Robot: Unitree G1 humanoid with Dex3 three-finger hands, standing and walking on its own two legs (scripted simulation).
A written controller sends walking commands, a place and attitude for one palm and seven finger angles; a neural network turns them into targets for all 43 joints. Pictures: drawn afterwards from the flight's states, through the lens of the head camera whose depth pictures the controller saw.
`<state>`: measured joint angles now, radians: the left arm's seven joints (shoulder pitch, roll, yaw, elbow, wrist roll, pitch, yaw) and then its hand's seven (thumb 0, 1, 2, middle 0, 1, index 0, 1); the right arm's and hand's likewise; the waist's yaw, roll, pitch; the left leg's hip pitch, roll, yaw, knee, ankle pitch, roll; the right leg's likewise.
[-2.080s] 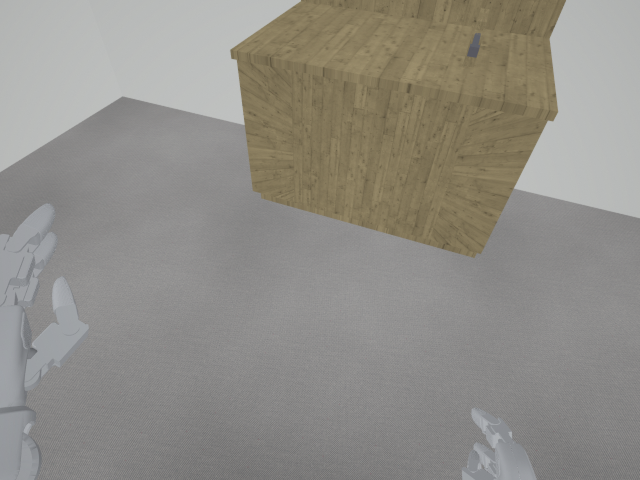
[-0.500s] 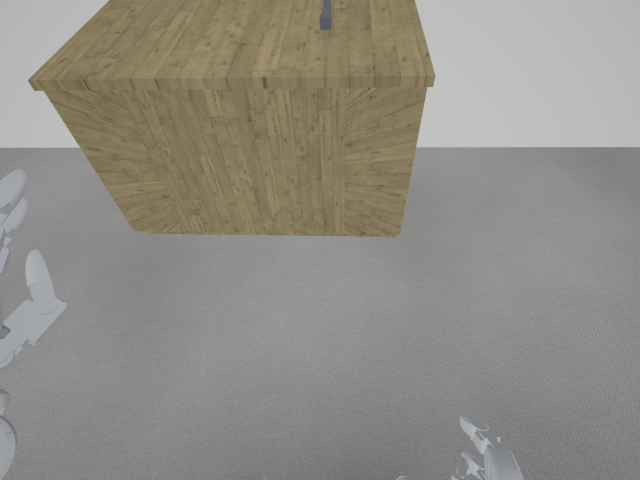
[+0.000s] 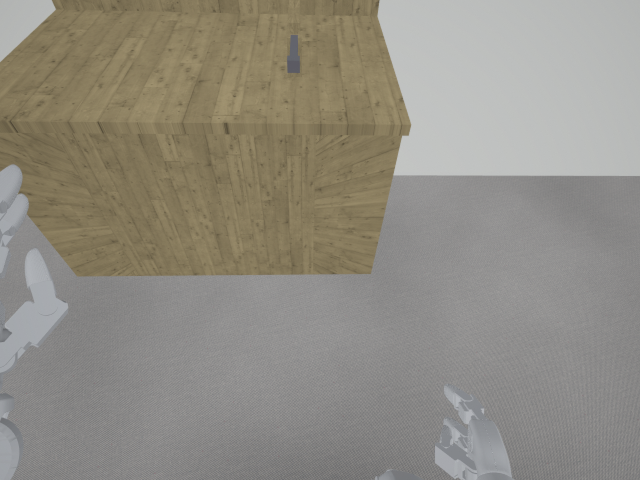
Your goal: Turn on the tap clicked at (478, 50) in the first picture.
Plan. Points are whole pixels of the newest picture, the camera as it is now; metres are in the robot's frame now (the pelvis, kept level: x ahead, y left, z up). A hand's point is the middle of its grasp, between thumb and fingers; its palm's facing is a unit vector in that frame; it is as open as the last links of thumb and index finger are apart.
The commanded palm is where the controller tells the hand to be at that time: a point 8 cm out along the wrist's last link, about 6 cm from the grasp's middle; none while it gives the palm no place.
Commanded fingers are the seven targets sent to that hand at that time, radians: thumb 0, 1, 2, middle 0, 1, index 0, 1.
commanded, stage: turn to face it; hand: left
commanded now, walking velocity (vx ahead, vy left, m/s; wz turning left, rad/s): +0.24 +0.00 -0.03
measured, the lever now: (293, 64) +0.93 +0.11 +0.05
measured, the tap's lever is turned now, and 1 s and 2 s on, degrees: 0 0 0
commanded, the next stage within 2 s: take the last steps up to it in 0.62 s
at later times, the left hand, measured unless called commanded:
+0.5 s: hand (164, 202) +0.35 +0.19 +0.19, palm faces +0.30 -0.86 -0.41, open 7.5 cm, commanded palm +0.30 +0.23 +0.18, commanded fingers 0.00 0.90 0.90 -0.20 -0.30 -0.20 -0.30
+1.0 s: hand (227, 213) +0.34 +0.12 +0.18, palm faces +0.18 -0.88 -0.44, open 7.4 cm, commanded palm +0.30 +0.18 +0.18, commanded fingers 0.00 0.90 0.90 -0.20 -0.30 -0.20 -0.30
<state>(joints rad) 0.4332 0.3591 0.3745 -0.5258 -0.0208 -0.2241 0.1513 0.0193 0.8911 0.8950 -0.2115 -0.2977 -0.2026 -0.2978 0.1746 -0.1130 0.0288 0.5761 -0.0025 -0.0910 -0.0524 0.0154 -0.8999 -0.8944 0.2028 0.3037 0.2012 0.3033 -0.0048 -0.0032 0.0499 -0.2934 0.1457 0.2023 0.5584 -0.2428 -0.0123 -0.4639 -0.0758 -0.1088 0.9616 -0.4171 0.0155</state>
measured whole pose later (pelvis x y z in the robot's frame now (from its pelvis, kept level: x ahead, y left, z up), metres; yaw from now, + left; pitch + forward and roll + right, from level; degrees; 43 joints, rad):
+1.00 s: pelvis +0.08 -0.05 +0.00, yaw -14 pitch +0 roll +0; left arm 0.51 0.38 0.36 -0.51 -0.02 -0.21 0.16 0.02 0.88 0.89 -0.22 -0.30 -0.21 -0.30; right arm 0.25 -0.23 -0.01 0.63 0.00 -0.02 -0.07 0.02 -0.90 -0.89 0.20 0.30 0.20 0.30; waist -0.02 0.00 0.02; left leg -0.38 0.07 0.11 0.77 -0.40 -0.02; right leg -0.27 -0.01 -0.10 0.51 -0.24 -0.05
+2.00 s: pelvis +0.23 -0.12 +0.00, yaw -16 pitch +0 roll -1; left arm 0.51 0.40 0.37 -0.53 -0.02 -0.24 0.15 0.02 0.89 0.89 -0.21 -0.30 -0.21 -0.30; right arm 0.23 -0.13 0.02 0.60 0.01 -0.11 -0.05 0.02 -0.90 -0.89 0.21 0.30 0.20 0.30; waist -0.01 0.03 0.04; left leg -0.24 0.11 0.14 0.57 -0.31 -0.02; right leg -0.36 -0.05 -0.16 0.65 -0.35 0.02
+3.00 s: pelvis +0.42 -0.15 +0.00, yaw -16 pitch -1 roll +1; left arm 0.45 0.42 0.38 -0.54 -0.02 -0.24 0.16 0.02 0.89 0.89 -0.22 -0.30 -0.21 -0.30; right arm 0.18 -0.20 -0.03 0.58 0.00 -0.06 -0.07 0.02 -0.90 -0.89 0.20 0.30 0.20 0.30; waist 0.00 -0.04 0.08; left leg -0.30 0.05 0.13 0.55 -0.24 0.01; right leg -0.28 -0.05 -0.07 0.73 -0.47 0.01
